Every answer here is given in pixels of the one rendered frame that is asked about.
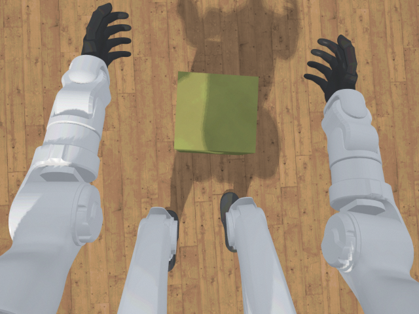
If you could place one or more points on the robot left forearm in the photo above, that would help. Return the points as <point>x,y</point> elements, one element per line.
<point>70,149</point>

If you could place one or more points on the robot left upper arm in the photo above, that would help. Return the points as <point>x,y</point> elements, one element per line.
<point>50,222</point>

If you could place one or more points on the carton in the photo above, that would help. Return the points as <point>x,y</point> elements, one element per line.
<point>216,114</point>

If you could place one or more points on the left robot shin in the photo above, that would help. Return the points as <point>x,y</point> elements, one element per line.
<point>155,211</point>

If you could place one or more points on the robot right forearm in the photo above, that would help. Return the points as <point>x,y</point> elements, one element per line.
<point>355,162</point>

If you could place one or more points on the right robot hand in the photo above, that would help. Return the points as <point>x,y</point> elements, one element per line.
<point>343,74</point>

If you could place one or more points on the robot right upper arm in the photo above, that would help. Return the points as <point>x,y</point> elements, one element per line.
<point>374,256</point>

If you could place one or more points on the robot right foot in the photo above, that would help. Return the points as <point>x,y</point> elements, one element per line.
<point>226,201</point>

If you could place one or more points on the left robot hand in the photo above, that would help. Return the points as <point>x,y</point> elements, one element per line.
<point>96,42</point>

